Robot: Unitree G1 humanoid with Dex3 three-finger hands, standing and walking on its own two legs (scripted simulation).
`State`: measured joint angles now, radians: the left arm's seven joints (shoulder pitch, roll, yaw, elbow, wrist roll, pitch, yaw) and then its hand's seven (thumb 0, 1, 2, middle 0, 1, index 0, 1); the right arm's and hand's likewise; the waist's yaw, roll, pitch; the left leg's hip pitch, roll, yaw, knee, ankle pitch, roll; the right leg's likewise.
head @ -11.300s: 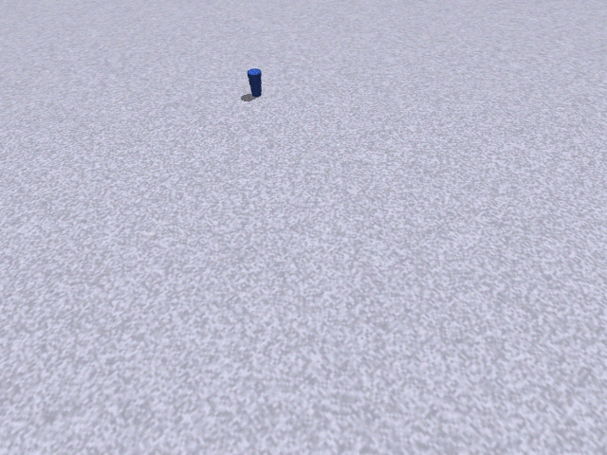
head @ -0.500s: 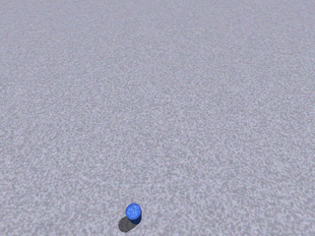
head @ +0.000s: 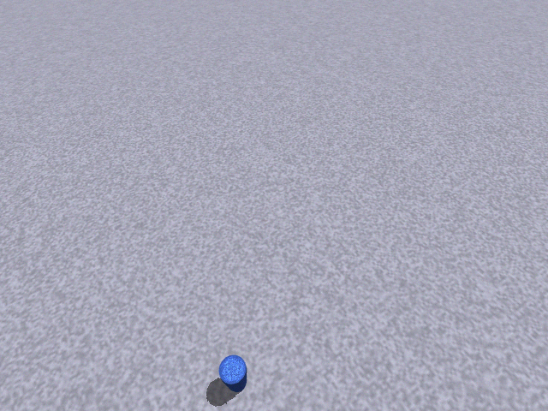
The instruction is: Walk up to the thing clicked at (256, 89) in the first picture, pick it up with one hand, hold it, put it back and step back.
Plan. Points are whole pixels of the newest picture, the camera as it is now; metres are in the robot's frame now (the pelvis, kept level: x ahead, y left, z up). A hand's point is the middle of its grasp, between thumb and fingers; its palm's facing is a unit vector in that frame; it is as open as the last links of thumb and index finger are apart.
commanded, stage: stand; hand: left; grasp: from the side
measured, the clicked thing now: (235, 376) +0.37 +0.17 -0.71
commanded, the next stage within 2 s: go down in 0.20 s
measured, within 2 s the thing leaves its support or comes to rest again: neither
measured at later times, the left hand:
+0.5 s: hand out of the picture +0.14 +0.25 -0.17, palm faces +0.05 -0.95 -0.32, open 10.1 cm
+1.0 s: hand out of the picture +0.13 +0.28 -0.21, palm faces +0.07 -0.95 -0.31, open 17.0 cm
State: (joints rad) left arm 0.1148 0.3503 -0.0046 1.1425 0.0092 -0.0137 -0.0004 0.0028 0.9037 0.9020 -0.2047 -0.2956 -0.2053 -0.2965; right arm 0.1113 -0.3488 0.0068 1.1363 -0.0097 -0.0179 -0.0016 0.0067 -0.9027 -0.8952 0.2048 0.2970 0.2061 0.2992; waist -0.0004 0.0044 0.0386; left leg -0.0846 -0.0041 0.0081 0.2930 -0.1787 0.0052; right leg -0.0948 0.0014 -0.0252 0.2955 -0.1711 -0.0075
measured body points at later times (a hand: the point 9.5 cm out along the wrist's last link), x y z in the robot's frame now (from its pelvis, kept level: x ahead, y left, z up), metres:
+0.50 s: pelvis -0.02 +0.00 -0.02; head +0.05 +0.00 +0.43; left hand +0.14 +0.30 -0.14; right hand +0.09 -0.27 -0.14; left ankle -0.01 +0.11 -0.75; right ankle -0.01 -0.11 -0.75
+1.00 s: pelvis -0.01 +0.01 -0.09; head +0.08 +0.03 +0.35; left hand +0.13 +0.33 -0.19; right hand +0.16 -0.25 -0.17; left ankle -0.01 +0.11 -0.75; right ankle -0.01 -0.11 -0.75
